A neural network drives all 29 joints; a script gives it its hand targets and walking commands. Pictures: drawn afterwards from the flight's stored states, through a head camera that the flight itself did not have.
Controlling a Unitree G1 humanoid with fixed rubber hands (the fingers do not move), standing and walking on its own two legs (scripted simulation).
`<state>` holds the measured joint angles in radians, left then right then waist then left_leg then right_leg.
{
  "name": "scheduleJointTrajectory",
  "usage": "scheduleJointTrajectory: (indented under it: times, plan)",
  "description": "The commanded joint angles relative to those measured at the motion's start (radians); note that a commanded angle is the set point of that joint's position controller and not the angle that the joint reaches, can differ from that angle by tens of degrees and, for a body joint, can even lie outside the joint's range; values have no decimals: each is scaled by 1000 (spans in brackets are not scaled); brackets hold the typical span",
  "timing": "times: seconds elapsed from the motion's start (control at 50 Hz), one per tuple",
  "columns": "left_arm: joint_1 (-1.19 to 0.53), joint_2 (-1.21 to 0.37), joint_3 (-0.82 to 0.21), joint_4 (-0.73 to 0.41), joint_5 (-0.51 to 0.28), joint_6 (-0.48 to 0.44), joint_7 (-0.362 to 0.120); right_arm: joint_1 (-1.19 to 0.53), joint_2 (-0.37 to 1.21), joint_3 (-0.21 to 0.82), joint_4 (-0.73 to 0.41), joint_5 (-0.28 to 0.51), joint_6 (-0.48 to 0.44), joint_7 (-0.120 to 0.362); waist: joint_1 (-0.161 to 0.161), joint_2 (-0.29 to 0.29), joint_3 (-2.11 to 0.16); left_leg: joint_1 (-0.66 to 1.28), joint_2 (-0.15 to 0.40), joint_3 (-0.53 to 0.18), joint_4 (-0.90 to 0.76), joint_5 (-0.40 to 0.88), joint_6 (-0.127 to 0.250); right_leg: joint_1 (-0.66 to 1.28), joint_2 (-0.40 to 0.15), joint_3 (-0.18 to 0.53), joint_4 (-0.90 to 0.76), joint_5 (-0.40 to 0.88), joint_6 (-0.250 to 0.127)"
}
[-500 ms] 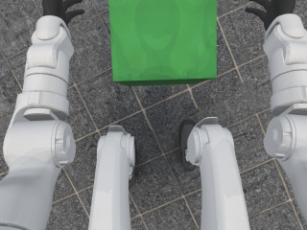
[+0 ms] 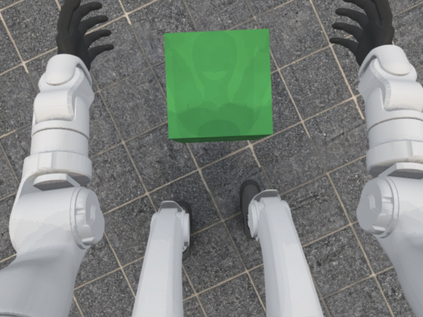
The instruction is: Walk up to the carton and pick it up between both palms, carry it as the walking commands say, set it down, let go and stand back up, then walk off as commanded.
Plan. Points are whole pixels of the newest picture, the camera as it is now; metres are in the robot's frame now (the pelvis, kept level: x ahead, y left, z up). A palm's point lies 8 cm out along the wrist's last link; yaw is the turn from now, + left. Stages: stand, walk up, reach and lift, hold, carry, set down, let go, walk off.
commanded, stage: set down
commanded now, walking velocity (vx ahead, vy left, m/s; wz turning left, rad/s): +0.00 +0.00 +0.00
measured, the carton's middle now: (217, 95) +0.53 -0.03 -0.46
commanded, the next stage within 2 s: let go in 0.26 s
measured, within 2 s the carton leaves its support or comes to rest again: neither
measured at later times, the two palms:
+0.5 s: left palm (50, 64) +0.49 +0.20 -0.02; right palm (397, 53) +0.47 -0.25 -0.02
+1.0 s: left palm out of the picture +0.31 +0.22 +0.09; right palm out of the picture +0.29 -0.24 +0.09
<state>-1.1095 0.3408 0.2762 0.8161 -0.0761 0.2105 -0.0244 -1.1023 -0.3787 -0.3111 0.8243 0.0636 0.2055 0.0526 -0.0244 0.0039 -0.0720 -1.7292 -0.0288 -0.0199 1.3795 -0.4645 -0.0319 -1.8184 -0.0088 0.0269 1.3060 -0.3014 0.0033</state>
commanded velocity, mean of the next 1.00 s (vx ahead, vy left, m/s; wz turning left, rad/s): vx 0.00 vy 0.00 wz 0.00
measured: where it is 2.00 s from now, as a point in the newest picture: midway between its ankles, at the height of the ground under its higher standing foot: (216, 230)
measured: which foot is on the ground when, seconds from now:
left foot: down 0.00-1.00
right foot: down 0.00-1.00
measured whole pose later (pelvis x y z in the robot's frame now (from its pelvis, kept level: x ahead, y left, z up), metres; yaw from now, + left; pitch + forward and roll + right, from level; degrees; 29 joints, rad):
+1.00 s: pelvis +0.09 +0.00 +0.17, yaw -2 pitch +13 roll +0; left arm 0.06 0.20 0.07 0.51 -0.01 0.00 -0.06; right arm 0.08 -0.22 -0.08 0.48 0.01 0.02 0.07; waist -0.01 0.01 -0.03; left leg -0.47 0.00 -0.04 0.58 -0.33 -0.02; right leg -0.57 0.00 0.01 0.56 -0.21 0.00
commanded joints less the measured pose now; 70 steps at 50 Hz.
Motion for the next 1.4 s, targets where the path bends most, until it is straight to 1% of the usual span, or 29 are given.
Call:
scheduleJointTrajectory:
  times: [0.0, 0.12, 0.14, 0.18, 0.24, 0.28, 0.34, 0.38, 0.42, 0.48, 0.5, 0.54, 0.56, 0.6, 0.7, 0.78, 0.84, 0.92, 0.98, 1.04, 1.08, 1.12, 1.16, 1.26, 1.38]
  plan:
    - [-207, 134, 24, -114, 8, -25, -10, -201, -141, -25, -115, -11, -24, 5, -3, -12, -1014, 343, -44, 81, -235, 242, -13, 899, 53, -41, -119, 291, 21]
    - [-162, 119, 37, -124, 22, -38, -25, -157, -113, -30, -132, -29, -33, 12, 2, -16, -1004, 448, -40, 69, -359, 302, -11, 1020, 50, -25, -239, 355, 24]
    - [-152, 110, 38, -108, 27, -42, -28, -148, -101, -27, -116, -34, -37, 13, 3, -18, -978, 450, -39, 67, -375, 304, -11, 1026, 47, -24, -257, 356, 24]
    - [-136, 86, 44, -76, 47, -53, -34, -131, -73, -33, -82, -53, -48, 17, 0, -21, -906, 443, -39, 57, -400, 301, -10, 1013, 41, -25, -283, 345, 23]
    - [-115, 63, 64, -48, 84, -67, -39, -116, -49, -56, -65, -84, -63, 19, -3, -26, -845, 444, -43, 48, -425, 309, -13, 1010, 38, -28, -312, 345, 21]
    - [-95, 55, 78, -41, 109, -71, -38, -95, -37, -67, -59, -100, -68, 17, -1, -29, -837, 449, -46, 48, -437, 322, -15, 1036, 37, -28, -326, 361, 22]
    - [-20, 45, 78, -50, 141, -74, -32, -27, -28, -78, -73, -129, -73, 13, -1, -28, -879, 496, -50, 47, -453, 351, -14, 1107, 36, -23, -337, 409, 21]
    - [31, 43, 65, -90, 148, -74, -19, 21, -37, -77, -111, -149, -75, 17, -5, -21, -930, 553, -49, 46, -464, 381, -12, 1154, 36, -24, -335, 453, 17]
    - [99, 48, 43, -160, 145, -78, -7, 93, -36, -60, -172, -156, -77, 19, -10, -19, -998, 612, -49, 43, -474, 422, -9, 1222, 37, -21, -334, 516, 11]
    - [277, 45, -12, -288, 131, -81, 0, 288, -23, -17, -278, -152, -77, 22, -16, -16, -1092, 705, -51, 36, -499, 508, -10, 1366, 40, -3, -344, 647, -4]
    - [334, 43, -26, -334, 127, -81, 2, 349, -22, -3, -316, -148, -77, 25, -14, -14, -1100, 735, -53, 33, -511, 530, -10, 1402, 41, 4, -353, 675, -8]
    - [418, 37, -46, -411, 118, -82, 2, 431, -18, 25, -386, -125, -78, 31, -4, -6, -1067, 778, -55, 29, -539, 542, -8, 1437, 43, 14, -377, 689, -13]
    - [460, 28, -57, -435, 112, -86, 1, 468, -16, 37, -411, -110, -83, 34, -2, 0, -1033, 798, -56, 27, -554, 536, -8, 1443, 44, 15, -393, 679, -13]
    - [545, 7, -77, -442, 97, -96, -6, 545, -10, 57, -427, -90, -95, 42, -2, 5, -939, 827, -53, 24, -586, 505, -8, 1444, 43, 15, -428, 634, -13]
    - [726, -19, -94, -373, 75, -141, -27, 739, 23, 111, -379, -60, -137, 49, 4, -20, -642, 891, -36, 13, -687, 387, -10, 1452, 30, 10, -550, 463, -4]
    - [877, -36, -111, -320, 72, -179, -34, 894, 47, 148, -353, -52, -171, 40, 8, -18, -466, 987, -23, 7, -766, 331, -11, 1487, 28, 3, -639, 371, 2]
    - [989, -43, -137, -322, 70, -204, -32, 1009, 54, 175, -367, -54, -191, 30, 10, -8, -384, 1075, -18, 6, -818, 316, -8, 1536, 30, 0, -687, 346, 3]
    - [1120, -52, -178, -380, 67, -226, -32, 1141, 67, 203, -424, -54, -207, 14, 11, -3, -273, 1210, -13, 11, -888, 318, 1, 1633, 37, -3, -752, 342, 4]
    - [1189, -59, -200, -424, 63, -232, -29, 1210, 73, 216, -459, -61, -210, 7, 13, -3, -178, 1297, -7, 7, -942, 340, 5, 1703, 45, -5, -800, 341, 1]
    - [1262, -52, -204, -451, 66, -226, -30, 1269, 64, 228, -488, -70, -205, 8, 22, -4, -99, 1360, -5, 8, -986, 361, 8, 1789, 52, -5, -846, 352, 2]
    - [1283, -46, -204, -462, 69, -214, -32, 1277, 63, 236, -502, -71, -194, 9, 26, -2, -37, 1380, -5, 8, -1010, 349, 9, 1819, 54, -8, -869, 332, 4]
    - [1276, -37, -206, -470, 72, -194, -39, 1262, 63, 240, -516, -70, -176, 13, 32, 8, 23, 1398, -4, 8, -1026, 312, 7, 1826, 56, -15, -886, 283, 5]
    - [1277, -34, -211, -479, 72, -170, -45, 1281, 65, 238, -522, -72, -153, 17, 29, 11, 65, 1415, -4, 10, -1038, 283, 9, 1845, 57, -21, -892, 257, 5]
    - [1285, -42, -221, -480, 77, -125, -52, 1314, 66, 231, -514, -82, -106, 19, 17, 14, 120, 1440, -3, 17, -1052, 289, 16, 1888, 61, -30, -894, 265, 7]
    - [1292, -39, -217, -488, 88, -94, -51, 1314, 57, 233, -526, -83, -76, 21, 20, 13, 134, 1449, -5, 13, -1047, 330, 20, 1916, 67, -34, -883, 286, 9]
